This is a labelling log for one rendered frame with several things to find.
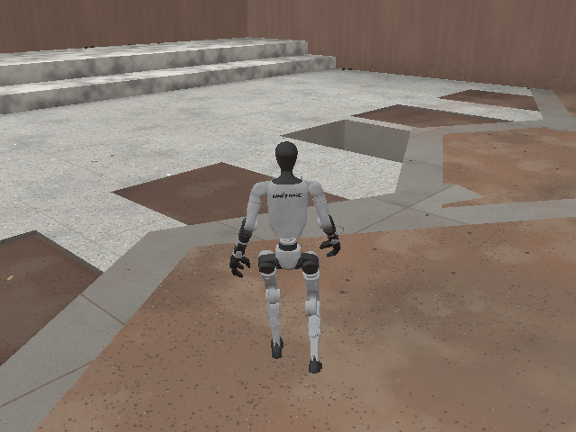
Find left robot hand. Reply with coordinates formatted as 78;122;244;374
229;255;250;278

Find left robot forearm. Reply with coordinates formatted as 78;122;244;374
232;218;252;258

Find left robot upper arm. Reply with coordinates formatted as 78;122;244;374
244;181;268;232

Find robot foot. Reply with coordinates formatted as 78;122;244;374
271;337;284;359
309;357;322;374

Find right robot forearm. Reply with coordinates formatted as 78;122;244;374
323;215;339;245

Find left robot foot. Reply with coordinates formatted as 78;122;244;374
271;337;284;359

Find right robot upper arm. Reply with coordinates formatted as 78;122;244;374
305;180;332;229

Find right robot hand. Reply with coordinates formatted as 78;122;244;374
319;240;341;257

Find right robot foot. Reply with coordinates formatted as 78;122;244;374
309;357;322;374

